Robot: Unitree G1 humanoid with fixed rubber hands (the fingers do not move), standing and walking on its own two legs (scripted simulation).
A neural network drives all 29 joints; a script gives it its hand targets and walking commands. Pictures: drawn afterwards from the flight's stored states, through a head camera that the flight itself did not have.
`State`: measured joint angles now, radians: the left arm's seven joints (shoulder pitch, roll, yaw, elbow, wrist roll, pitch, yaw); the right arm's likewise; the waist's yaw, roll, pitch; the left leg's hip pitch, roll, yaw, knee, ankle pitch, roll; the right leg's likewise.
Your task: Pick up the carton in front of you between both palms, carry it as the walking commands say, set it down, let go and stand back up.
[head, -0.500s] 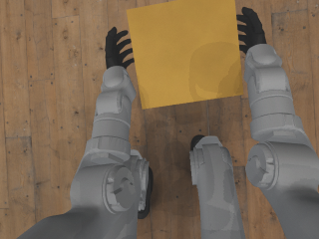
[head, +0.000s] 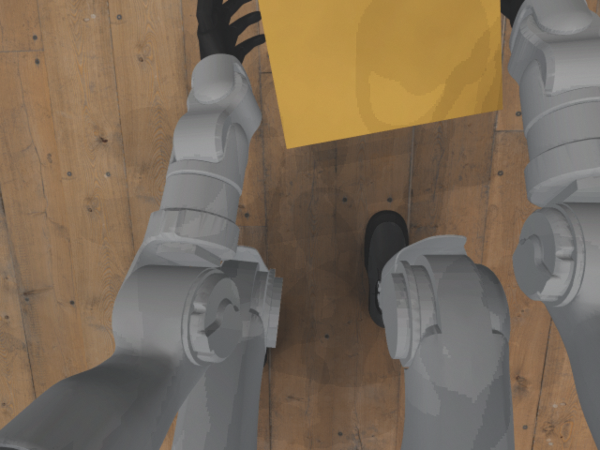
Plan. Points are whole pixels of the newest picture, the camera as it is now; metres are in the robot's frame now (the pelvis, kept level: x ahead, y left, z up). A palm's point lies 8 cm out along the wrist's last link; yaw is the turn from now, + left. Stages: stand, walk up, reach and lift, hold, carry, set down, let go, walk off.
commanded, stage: set down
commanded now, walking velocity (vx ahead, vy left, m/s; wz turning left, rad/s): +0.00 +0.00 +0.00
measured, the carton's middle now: (364, 42) +0.53 -0.14 -0.26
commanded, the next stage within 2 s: none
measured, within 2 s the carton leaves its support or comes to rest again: rests again in 0.46 s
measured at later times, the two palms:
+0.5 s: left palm (218, 53) +0.53 +0.02 -0.17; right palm out of the picture +0.52 -0.28 -0.17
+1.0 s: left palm (217, 54) +0.53 +0.03 -0.19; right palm (520, 10) +0.51 -0.29 -0.20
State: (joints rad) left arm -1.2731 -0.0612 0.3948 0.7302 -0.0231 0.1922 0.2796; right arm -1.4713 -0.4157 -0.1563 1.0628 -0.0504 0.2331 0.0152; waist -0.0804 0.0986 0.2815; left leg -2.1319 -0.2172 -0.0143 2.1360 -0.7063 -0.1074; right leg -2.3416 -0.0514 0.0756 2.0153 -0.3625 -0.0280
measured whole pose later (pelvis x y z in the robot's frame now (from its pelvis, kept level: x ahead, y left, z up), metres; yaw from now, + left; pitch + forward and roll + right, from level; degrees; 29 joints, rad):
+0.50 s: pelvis -0.01 +0.00 -0.01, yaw +0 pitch +38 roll +5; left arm -1.39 -0.04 0.47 0.83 0.11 0.19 0.17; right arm -1.57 -0.48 -0.22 1.21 -0.09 0.20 0.10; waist -0.08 0.09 0.33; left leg -2.17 -0.24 -0.02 2.16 -0.67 -0.11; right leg -2.36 -0.08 0.07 2.03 -0.34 -0.03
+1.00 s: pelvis +0.00 +0.00 -0.01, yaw +1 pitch +37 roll +5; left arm -1.39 0.00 0.38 0.90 0.12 0.13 0.13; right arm -1.52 -0.49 -0.30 1.25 -0.08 0.09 0.13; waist -0.07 0.08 0.36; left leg -2.15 -0.24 -0.02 2.19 -0.71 -0.11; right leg -2.35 -0.08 0.08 2.07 -0.38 -0.03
